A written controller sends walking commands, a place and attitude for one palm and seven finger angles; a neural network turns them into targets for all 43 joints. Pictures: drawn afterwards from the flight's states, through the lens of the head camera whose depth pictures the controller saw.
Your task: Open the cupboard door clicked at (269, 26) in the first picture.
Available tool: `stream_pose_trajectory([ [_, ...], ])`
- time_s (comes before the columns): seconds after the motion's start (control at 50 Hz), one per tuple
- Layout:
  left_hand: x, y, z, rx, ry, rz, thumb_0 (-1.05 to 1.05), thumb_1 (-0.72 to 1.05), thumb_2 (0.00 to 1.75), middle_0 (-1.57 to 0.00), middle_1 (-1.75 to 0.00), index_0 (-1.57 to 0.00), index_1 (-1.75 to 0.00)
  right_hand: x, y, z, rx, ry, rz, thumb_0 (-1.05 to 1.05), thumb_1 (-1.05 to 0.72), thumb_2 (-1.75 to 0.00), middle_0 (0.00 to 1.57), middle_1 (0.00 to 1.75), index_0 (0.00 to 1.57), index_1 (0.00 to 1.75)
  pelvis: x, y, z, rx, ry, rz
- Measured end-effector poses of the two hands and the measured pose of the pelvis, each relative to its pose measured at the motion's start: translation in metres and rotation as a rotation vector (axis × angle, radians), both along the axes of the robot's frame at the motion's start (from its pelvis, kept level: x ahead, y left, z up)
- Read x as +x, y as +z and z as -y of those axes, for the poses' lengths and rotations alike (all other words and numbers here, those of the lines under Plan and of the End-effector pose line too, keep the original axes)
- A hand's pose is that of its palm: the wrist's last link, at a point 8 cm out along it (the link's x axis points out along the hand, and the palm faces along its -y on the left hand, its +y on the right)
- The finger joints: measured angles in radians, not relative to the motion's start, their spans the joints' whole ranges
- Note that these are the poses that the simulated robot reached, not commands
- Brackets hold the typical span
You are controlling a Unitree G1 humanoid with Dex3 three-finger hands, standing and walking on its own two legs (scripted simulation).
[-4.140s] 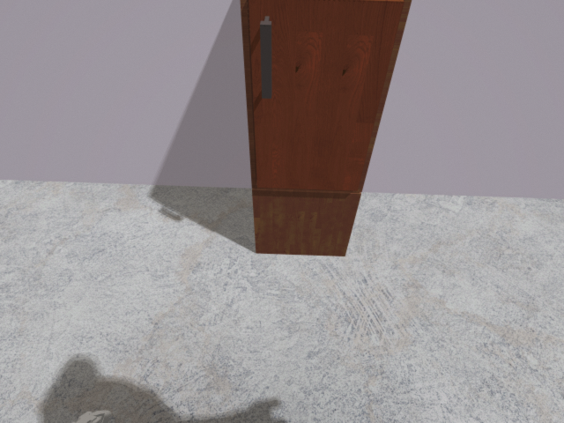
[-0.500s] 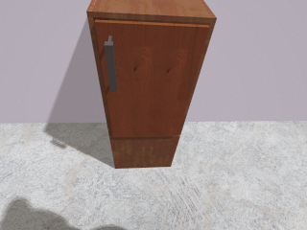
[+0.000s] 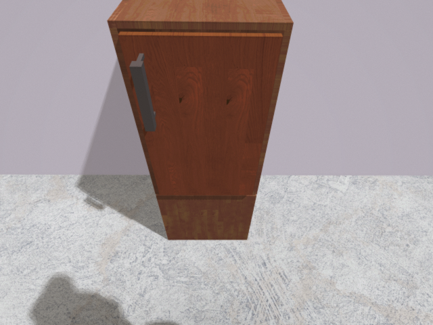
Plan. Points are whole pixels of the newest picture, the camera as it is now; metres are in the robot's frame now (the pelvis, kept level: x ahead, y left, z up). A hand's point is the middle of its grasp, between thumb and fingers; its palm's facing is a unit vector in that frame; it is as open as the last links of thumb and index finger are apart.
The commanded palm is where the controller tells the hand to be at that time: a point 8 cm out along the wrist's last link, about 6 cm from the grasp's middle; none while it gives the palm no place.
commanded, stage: come to a stop and stand still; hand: left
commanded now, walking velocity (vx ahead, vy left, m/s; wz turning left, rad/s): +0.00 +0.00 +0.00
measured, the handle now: (146, 94) +0.59 +0.21 +0.12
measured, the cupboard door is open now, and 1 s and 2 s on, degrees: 0 0 0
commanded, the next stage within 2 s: look again from close up in 0.54 s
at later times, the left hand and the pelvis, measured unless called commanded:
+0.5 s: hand out of the picture +0.00 +0.18 -0.18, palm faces +0.06 -0.98 -0.19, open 7.3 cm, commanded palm none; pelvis +0.02 +0.01 +0.00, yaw +0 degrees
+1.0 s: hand out of the picture +0.00 +0.23 -0.19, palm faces +0.03 -0.98 -0.18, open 7.3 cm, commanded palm none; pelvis -0.01 +0.06 -0.01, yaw +0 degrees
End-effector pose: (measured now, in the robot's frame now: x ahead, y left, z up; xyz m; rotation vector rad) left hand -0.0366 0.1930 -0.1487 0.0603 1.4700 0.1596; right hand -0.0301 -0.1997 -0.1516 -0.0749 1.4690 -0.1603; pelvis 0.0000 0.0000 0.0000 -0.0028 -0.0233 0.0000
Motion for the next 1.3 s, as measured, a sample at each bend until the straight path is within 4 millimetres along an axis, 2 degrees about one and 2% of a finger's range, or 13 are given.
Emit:
stream_pose_trajectory([
  [0.12,-0.004,-0.001,0.006,-0.017,0.018,-0.026,0.00,0.91,0.90,-0.20,-0.30,-0.20,-0.30,0.024,0.003,0.009,-0.035,0.022,0.030,0.01,-0.92,-0.90,0.20,0.30,0.20,0.30,0.008,0.000,-0.001,0.001,0.002,-0.001],
  [0.28,0.009,0.000,-0.008,0.007,0.012,-0.005,0.00,0.91,0.90,-0.20,-0.30,-0.20,-0.30,0.041,0.004,0.012,-0.054,0.035,0.057,0.01,-0.93,-0.90,0.20,0.30,0.20,0.30,0.015,0.001,-0.006,0.003,0.002,0.003],
  [0.5,0.035,0.004,-0.036,0.054,-0.016,0.046,0.00,0.91,0.90,-0.20,-0.30,-0.20,-0.30,0.038,0.003,-0.001,-0.037,0.035,0.045,0.01,-0.93,-0.90,0.20,0.30,0.20,0.30,0.018,0.001,-0.014,0.006,0.001,0.006],
  [0.68,0.042,0.004,-0.046,0.069,-0.043,0.075,0.00,0.91,0.90,-0.20,-0.30,-0.20,-0.30,0.031,0.002,-0.011,-0.023,0.035,0.034,0.01,-0.93,-0.90,0.20,0.30,0.20,0.30,0.015,0.000,-0.024,-0.006,-0.003,-0.002],
  [0.84,0.038,-0.006,-0.068,0.056,-0.068,0.109,0.00,0.91,0.90,-0.20,-0.30,-0.21,-0.30,0.037,0.002,-0.022,-0.060,0.034,0.142,0.01,-0.92,-0.90,0.20,0.30,0.20,0.30,0.001,-0.008,-0.046,-0.009,-0.003,0.011],
  [0.98,0.032,-0.009,-0.089,0.052,-0.068,0.140,0.00,0.91,0.90,-0.20,-0.30,-0.20,-0.30,0.033,0.007,-0.034,-0.075,0.051,0.168,0.02,-0.94,-0.90,0.20,0.30,0.20,0.30,-0.011,-0.009,-0.061,-0.007,-0.002,0.014],
  [1.14,0.008,-0.007,-0.102,0.054,-0.064,0.098,0.00,0.91,0.90,-0.20,-0.30,-0.20,-0.30,0.022,0.012,-0.041,-0.075,0.058,0.155,0.01,-0.93,-0.90,0.20,0.30,0.20,0.30,-0.019,-0.006,-0.068,-0.004,-0.001,0.000],
  [1.3,-0.016,-0.005,-0.099,0.051,-0.054,0.039,0.00,0.91,0.90,-0.20,-0.30,-0.20,-0.30,0.016,0.011,-0.040,-0.064,0.055,0.137,0.01,-0.92,-0.90,0.20,0.30,0.20,0.30,-0.020,-0.005,-0.066,0.001,-0.002,-0.004],
])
